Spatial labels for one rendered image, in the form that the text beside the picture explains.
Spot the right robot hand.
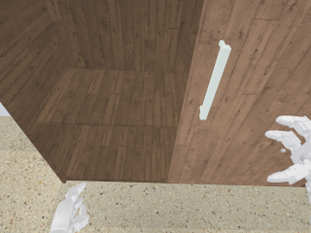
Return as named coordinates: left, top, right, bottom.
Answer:
left=264, top=116, right=311, bottom=184

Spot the left robot hand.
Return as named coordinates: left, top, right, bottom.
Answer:
left=50, top=182, right=89, bottom=233

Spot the handle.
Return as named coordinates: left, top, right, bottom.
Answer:
left=199, top=40, right=231, bottom=120

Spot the wardrobe door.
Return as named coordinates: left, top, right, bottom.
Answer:
left=167, top=0, right=311, bottom=187

